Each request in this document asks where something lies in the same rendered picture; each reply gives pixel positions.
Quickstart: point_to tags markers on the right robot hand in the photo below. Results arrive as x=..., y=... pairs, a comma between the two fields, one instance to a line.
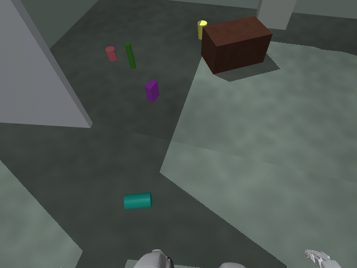
x=321, y=259

